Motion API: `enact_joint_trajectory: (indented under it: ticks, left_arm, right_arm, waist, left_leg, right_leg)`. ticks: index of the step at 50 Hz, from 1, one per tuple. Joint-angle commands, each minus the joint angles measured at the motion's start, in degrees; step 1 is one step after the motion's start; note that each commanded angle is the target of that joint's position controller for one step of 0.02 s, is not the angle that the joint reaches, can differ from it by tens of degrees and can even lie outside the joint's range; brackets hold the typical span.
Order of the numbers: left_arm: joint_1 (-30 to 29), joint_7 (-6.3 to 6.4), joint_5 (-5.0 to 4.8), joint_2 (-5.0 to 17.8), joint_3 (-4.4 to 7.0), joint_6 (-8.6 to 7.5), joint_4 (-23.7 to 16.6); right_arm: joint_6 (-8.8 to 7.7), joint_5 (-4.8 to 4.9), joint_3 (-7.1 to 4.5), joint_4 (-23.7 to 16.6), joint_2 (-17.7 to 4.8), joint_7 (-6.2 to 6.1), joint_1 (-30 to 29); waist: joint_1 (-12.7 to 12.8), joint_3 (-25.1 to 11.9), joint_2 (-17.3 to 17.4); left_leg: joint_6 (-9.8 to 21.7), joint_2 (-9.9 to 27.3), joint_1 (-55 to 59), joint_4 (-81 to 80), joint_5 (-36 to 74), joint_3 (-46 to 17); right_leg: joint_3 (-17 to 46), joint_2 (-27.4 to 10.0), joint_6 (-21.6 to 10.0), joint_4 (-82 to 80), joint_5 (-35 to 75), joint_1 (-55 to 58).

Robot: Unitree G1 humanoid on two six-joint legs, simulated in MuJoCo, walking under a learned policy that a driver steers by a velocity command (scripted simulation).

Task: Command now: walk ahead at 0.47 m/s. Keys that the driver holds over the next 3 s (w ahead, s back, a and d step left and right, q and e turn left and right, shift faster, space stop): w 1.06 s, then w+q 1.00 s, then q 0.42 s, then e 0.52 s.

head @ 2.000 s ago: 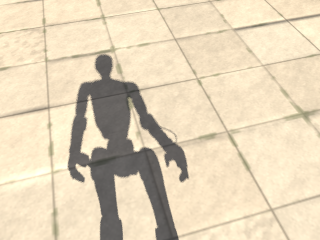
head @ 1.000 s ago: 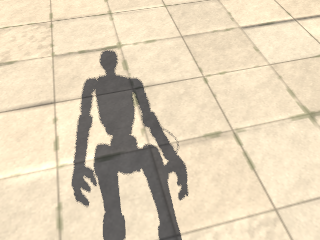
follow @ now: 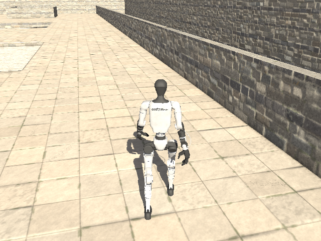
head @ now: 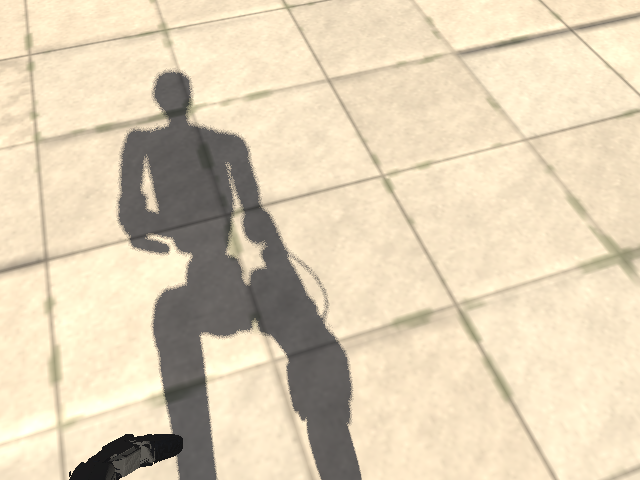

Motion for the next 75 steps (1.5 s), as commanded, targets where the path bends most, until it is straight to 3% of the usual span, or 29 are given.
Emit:
enact_joint_trajectory:
  ticks: [1, 2, 3, 4, 6, 8, 11, 18, 23, 26, 28, 29, 30, 31, 32, 34, 36, 42, 51, 54, 56, 57, 58, 59, 60, 62, 64, 67, 75]
  left_arm:
    - [23.8, 0.91, -0.08, 12.99, 5.04, -0.02, 3.73]
    - [31.34, 1.05, 1.45, 18.99, 6.36, 0.25, 5.4]
    - [29.98, 0.85, 1.47, 14.52, 4.87, 0.28, 5.73]
    - [23.45, 0.77, 1.01, 11.26, 3.79, -0.05, 5.09]
    - [13.45, 0.32, 1.41, 6.94, 2.37, -0.51, 3.16]
    - [11.73, -0.13, 2.09, 4.99, 1.85, -0.9, 3.96]
    - [14.89, 0.59, 1.96, 6.89, 2.12, -1.25, 5.97]
    - [22.88, 2.86, 1.22, 9.84, 2.46, -0.24, 7.9]
    - [28.09, 3.19, 0.63, 10.39, 2.87, 1.12, 10.16]
    - [26.78, 3.4, 0.63, 11.54, 3.46, 2.06, 10.0]
    - [24.68, 3.32, 1.11, 10.56, 2.99, 2.67, 9.1]
    - [25.68, 3.29, 2.24, 8.33, 1.9, 2.56, 7.59]
    - [33.25, 2.49, 1.66, -0.11, -0.35, 1.19, 7.93]
    - [29.15, 2.3, 0.16, 6.73, 1.07, -0.23, 8.28]
    - [23.38, 2.16, -1.05, 9.88, 1.92, -1.1, 6.35]
    - [19.03, 2.93, 0.14, 9.16, 2.37, -1.02, 5.65]
    - [21.15, 2.95, 0.48, 6.72, 2.48, 0.49, 6.1]
    - [12.2, 3.11, 1.43, 5.48, 2.72, 1.81, 2.88]
    - [-2.3, 0.93, 0.54, 4.78, 1.75, 0.54, -1.98]
    - [0.27, 0.27, 0.53, 6.95, 2.53, -0.05, -2.14]
    - [15.04, 0.85, 0.77, 11.17, 4.93, -0.32, 2.04]
    - [25.94, 1.53, 1.7, 15.87, 6.18, -0.32, 4.03]
    - [28.71, 1.18, 1.82, 18.44, 6.58, -0.02, 5.33]
    - [27.58, 1.21, 1.55, 12.6, 4.98, -0.21, 4.69]
    - [22.64, 1.46, 1.44, 10.2, 4.22, -0.44, 3.95]
    - [14.79, 1.37, 1.93, 7.08, 3.3, -0.81, 3.05]
    - [13.12, 1.36, 2.64, 5.35, 2.98, -1.13, 3.76]
    - [14.15, 2.11, 2.66, 7.23, 3.61, -1.51, 4.95]
    - [18.63, 4.11, 2.37, 9.85, 4.22, -0.23, 6.03]
  right_arm:
    - [0.33, -0.9, -1.23, -4.06, -8.72, 0.05, -2.91]
    - [-0.81, -0.79, 1.12, -4.95, 0.07, 0.97, 4.86]
    - [-2.78, 0.62, 0.9, -4.09, -1.38, 1.4, 3.31]
    - [-3.89, 2.43, -0.52, -6.74, -6.33, 1.53, -3.44]
    - [-4.02, 1.94, -1.3, -8.22, -7.66, 0.56, -9.85]
    - [-2.16, 1.07, -1.65, -7.48, -5.15, 0.09, -6.86]
    - [-0.78, 0.56, -2.06, -8.79, -4.77, -0.18, -9.31]
    - [-1.81, 0.26, -1.78, -14.26, -4.2, 0.95, -26.94]
    - [-2.35, 0.86, -1.28, -17.41, -4.7, 2.72, -34.33]
    - [-2.84, 0.97, -1.99, -17.7, -6.98, 3.41, -31.46]
    - [-2.88, 0.83, -4.37, -13.44, -11.38, 2.94, -16.55]
    - [-2.65, 0.08, -5.57, -11.4, -16.07, 2.34, -5.8]
    - [-2.47, -0.26, -5.99, -9.92, -18.68, 2.91, -3.28]
    - [-2.63, -0.03, -4.28, -10.54, -12.58, 2.99, -4.71]
    - [-2.79, 0.09, -3.55, -11.59, -10.4, 2.81, -10.04]
    - [-2.88, -0.55, -2.75, -12.95, -8.1, 3.02, -17.49]
    - [-3.08, -1.01, -2.27, -12.16, -6.38, 3.28, -17.83]
    - [-2.64, -0.52, -2.95, -9.55, -9.26, 1.56, -12.77]
    - [-1.07, 0.49, -3.39, -5.72, -10.35, 0.6, -5.74]
    - [-0.3, 0.74, -3.92, -5.56, -11.31, 0.29, -6.96]
    - [0.23, 0.54, -3.38, -6.38, -10.31, 0.36, -9.23]
    - [0.21, -0.46, -2.32, -8.05, -8.19, 0.41, -8.74]
    - [-0.86, 0.19, -0.24, -7.75, -0.04, 0.85, -0.82]
    - [-1.84, 1.69, -1.83, -7.19, -6.91, 0.86, -4.74]
    - [-2.3, 2.79, -2.76, -8.99, -9.73, 0.81, -9.68]
    - [-1.79, 1.82, -3.3, -9.48, -8.79, 0.03, -13.02]
    - [-0.13, 1.85, -3.49, -8.79, -6.1, 0.2, -10.41]
    - [1.52, 1.66, -3.75, -10.12, -4.96, 0.15, -12.56]
    - [1.08, 0.69, -3.09, -15.32, -3.66, 2.33, -25.71]
  waist:
    - [16.15, -11.63, 6.1]
    - [12.6, -22.93, -9.92]
    - [12.79, -25.48, -11.55]
    - [11.01, -13.94, -9.84]
    - [6.89, -4.74, -0.99]
    - [3.28, -3.21, -3.47]
    - [2.51, -0.1, -3.34]
    - [7.31, 2.48, -1.94]
    - [9.22, 4.1, -1.81]
    - [6.28, 1.52, -3.48]
    - [-1.29, -7.94, -3.44]
    - [-4.16, -17.13, 3.52]
    - [0.44, -23.9, 19.09]
    - [-1.46, -21.3, 12.11]
    - [-0.62, -13.24, 9.18]
    - [2.75, -5.95, 2.33]
    - [5.29, -5.01, 4.24]
    - [4.4, -0.3, 3.11]
    - [0.58, 3.63, 3.98]
    - [3.31, 1.6, 5.14]
    - [10.9, -7.08, 4.82]
    - [13.96, -16.37, -1.78]
    - [9.77, -23.83, -16.98]
    - [11.88, -21.24, -10.58]
    - [10.91, -13.2, -8.48]
    - [7.27, -5.74, -3.37]
    - [4.64, -4.05, -5.37]
    - [3.93, -1.04, -3.74]
    - [7.42, 3.09, -1.24]
  left_leg:
    - [4.54, 9.65, -19.14, 31.75, 52.44, -0.58]
    - [0.57, -1.24, -41.24, 57.04, 18.66, -0.32]
    - [1.67, -3.5, -47.99, 66.66, -5.82, -9.56]
    - [3.07, 0.22, -53.7, 69.56, -3.22, -9.03]
    - [3.7, 6.01, -49.23, 63.6, 6.6, -6.29]
    - [3.58, 8.54, -42.07, 58.41, 9.78, -6.4]
    - [2.27, 9.32, -44.27, 52.94, 13.18, -4.97]
    - [0.5, 6.87, -49.24, 26.82, 32.06, -1.84]
    - [1.75, 5.34, -51.58, 19.18, 28.43, -1.97]
    - [4.04, 3.2, -45.36, 17.0, 21.76, -0.65]
    - [7.0, 0.14, -23.88, 16.3, 21.89, 1.76]
    - [10.92, 11.52, -5.45, 17.53, 21.84, -11.5]
    - [19.73, 23.02, 12.11, 9.39, 9.48, -39.78]
    - [17.14, 21.43, 10.23, 5.61, 5.09, -41.8]
    - [14.53, 19.83, 2.73, 4.98, 9.34, -32.69]
    - [13.08, 15.89, -12.42, 1.91, 22.29, -20.8]
    - [12.77, 13.26, -17.97, -1.24, 25.32, -15.46]
    - [13.22, 12.23, -18.55, -5.4, 28.98, -8.82]
    - [10.96, 13.84, -9.48, -2.96, 27.65, -4.89]
    - [9.55, 15.31, -6.56, 2.44, 37.58, -5.62]
    - [7.16, 10.83, -11.86, 18.85, 49.32, -3.37]
    - [4.99, 6.49, -24.78, 37.38, 32.53, -0.8]
    - [1.85, -3.53, -46.34, 56.09, -6.54, -2.36]
    - [2.72, -1.01, -51.33, 62.82, -8.65, -10.39]
    - [3.56, 1.61, -54.52, 63.64, -3.53, -9.46]
    - [3.43, 6.44, -49.76, 58.65, 5.5, -7.94]
    - [3.54, 8.28, -44.4, 55.96, 8.91, -8.23]
    - [2.97, 8.76, -47.84, 52.9, 13.71, -8.26]
    - [2.15, 7.2, -52.67, 32.27, 29.27, -3.23]
  right_leg:
    - [4.53, -2.15, -5.38, 1.99, -3.31, 36.21]
    - [33.96, -18.86, -15.66, -3.52, -17.45, 58.03]
    - [49.95, -21.73, -16.14, -15.3, -22.5, 57.23]
    - [41.28, -19.6, -12.21, -16.36, -22.14, 48.2]
    - [24.83, -15.29, -8.81, -18.96, -9.38, 28.94]
    - [16.74, -11.37, -7.65, -22.02, -5.65, 20.11]
    - [11.93, -10.33, -9.19, -25.27, -1.84, 16.51]
    - [6.84, -8.93, -6.98, -26.38, 1.05, 23.3]
    - [7.2, -12.75, -6.44, -22.35, 2.68, 33.97]
    - [7.19, -14.22, -4.83, -16.42, 14.66, 38.01]
    - [3.46, -9.64, -2.23, 1.32, 29.13, 33.65]
    - [0.7, -5.74, -0.16, 20.44, 12.7, 20.94]
    - [3.44, 5.31, 2.97, 38.66, -27.53, -1.49]
    - [10.89, 2.35, 1.67, 45.04, -30.19, -7.56]
    - [9.62, -0.52, 0.71, 45.3, -25.0, -10.62]
    - [7.43, -5.35, 1.25, 39.44, -16.4, -6.01]
    - [7.44, -7.18, 1.66, 35.6, -13.42, -0.8]
    - [5.91, -7.95, 4.5, 20.25, -1.31, -8.46]
    - [3.4, -4.18, 2.97, 0.13, 5.04, -7.26]
    - [2.49, -2.32, 0.8, -2.09, -0.99, -0.77]
    - [0.75, 0.28, -1.67, -3.1, -0.71, 20.76]
    - [12.9, -10.89, -5.24, -1.62, -0.81, 39.49]
    - [39.13, -23.39, -13.02, -8.94, -12.34, 56.67]
    - [41.01, -21.85, -10.49, -12.76, -18.1, 53.19]
    - [32.04, -20.57, -7.72, -13.95, -16.27, 45.67]
    - [20.08, -16.97, -5.58, -18.08, -8.39, 30.62]
    - [12.75, -14.39, -4.72, -21.43, -5.29, 24.42]
    - [6.02, -14.03, -5.28, -23.95, -0.03, 22.53]
    - [-5.72, -13.48, -3.62, -25.02, 6.33, 28.95]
